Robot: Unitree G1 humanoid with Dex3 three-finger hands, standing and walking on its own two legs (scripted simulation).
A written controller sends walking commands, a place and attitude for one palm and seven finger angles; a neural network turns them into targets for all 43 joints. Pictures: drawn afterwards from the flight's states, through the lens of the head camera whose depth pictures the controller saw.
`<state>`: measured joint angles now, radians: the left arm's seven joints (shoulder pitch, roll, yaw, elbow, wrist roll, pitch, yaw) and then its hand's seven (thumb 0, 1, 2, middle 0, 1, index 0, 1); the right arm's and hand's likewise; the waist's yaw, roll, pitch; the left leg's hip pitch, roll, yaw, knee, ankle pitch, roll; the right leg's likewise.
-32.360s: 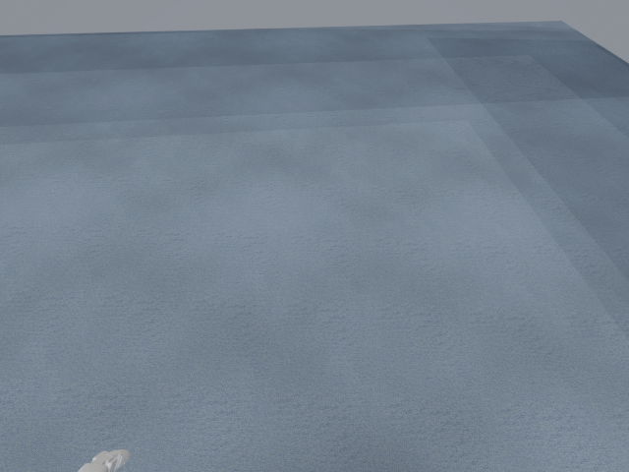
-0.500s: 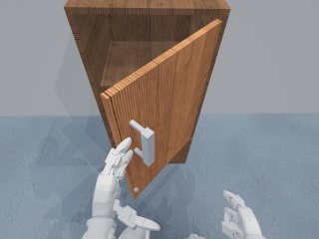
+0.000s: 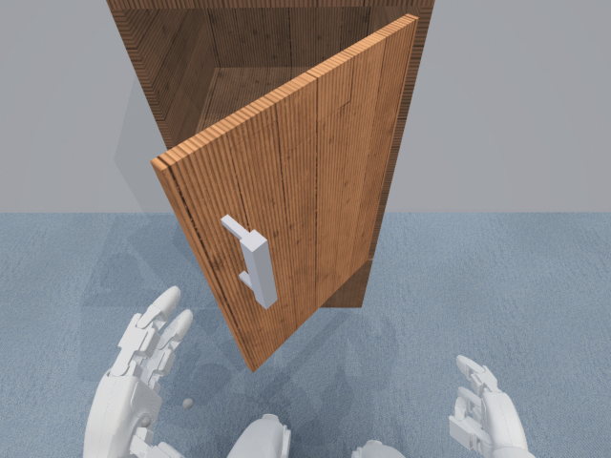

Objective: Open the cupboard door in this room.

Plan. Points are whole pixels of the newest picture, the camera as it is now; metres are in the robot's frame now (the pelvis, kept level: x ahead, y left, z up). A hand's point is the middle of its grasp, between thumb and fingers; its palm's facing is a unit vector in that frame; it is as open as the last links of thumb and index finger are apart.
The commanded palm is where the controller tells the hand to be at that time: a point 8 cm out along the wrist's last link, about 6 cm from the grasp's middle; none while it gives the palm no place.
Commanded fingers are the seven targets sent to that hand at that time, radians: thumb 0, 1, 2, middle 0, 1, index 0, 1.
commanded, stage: draw the hand back to the body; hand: left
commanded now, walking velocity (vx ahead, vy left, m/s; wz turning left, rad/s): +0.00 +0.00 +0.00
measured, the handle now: (249, 263) +0.33 +0.10 +0.08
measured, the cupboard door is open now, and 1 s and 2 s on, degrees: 47 47 47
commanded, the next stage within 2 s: step back with the hand held close in 1.54 s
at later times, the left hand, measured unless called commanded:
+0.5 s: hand (97, 362) +0.19 +0.20 +0.15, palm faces +0.07 -0.99 -0.11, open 16.1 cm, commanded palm +0.15 +0.25 +0.17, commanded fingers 0.00 -0.22 0.42 -0.16 -0.30 -0.16 -0.30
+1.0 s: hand out of the picture +0.22 +0.29 +0.23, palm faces +0.34 -0.85 -0.40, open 11.0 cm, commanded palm +0.17 +0.33 +0.24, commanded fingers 0.00 0.65 0.80 -0.19 -0.30 -0.19 -0.30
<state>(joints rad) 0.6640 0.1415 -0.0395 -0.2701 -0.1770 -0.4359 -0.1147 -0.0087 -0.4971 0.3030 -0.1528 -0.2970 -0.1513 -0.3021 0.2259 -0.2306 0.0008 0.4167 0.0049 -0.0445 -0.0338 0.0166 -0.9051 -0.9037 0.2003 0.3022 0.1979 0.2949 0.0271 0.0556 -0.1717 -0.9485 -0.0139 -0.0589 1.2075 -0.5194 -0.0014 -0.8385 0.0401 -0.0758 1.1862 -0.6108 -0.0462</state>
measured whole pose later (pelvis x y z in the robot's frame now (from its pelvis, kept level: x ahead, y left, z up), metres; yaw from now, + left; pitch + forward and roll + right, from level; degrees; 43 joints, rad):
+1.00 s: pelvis +0.03 +0.05 +0.09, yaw -1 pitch -1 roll -1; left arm 0.54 0.34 0.24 -0.45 -0.05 -0.03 0.12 0.00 0.32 0.65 -0.19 -0.30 -0.18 -0.30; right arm 0.22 -0.21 0.09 0.56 0.01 -0.09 -0.08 0.02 -0.90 -0.90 0.20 0.30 0.20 0.30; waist 0.06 0.06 -0.04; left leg -0.25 -0.06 0.01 0.56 -0.30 0.07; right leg -0.14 -0.01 0.01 0.50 -0.34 0.03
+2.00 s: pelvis +0.01 +0.02 +0.10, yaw -3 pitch +1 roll -1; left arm 0.57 0.42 0.37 -0.48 -0.06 -0.13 0.10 0.02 0.89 0.90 -0.22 -0.30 -0.21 -0.30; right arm 0.15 -0.25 -0.01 0.57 0.02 0.03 -0.09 0.02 -0.90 -0.90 0.20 0.30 0.20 0.29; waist 0.00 0.04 0.03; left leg -0.26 -0.01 0.01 0.45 -0.20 0.03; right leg -0.17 0.04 0.01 0.39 -0.23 -0.01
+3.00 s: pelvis -0.20 +0.08 +0.08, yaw -3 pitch +1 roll -3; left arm 0.57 0.44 0.40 -0.62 -0.05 -0.23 0.13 0.02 0.89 0.90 -0.21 -0.30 -0.21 -0.30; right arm 0.16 -0.18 0.01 0.67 -0.01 -0.08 -0.04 0.01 -0.90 -0.90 0.20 0.30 0.20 0.30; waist 0.07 -0.02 -0.02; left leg -0.61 -0.01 0.04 0.82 -0.29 -0.03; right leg -0.11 0.04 0.01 0.52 -0.42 0.01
